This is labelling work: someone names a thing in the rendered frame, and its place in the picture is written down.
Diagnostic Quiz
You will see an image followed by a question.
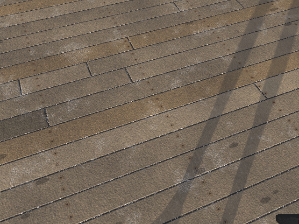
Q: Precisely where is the right robot hand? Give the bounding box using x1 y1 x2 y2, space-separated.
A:
276 214 299 224

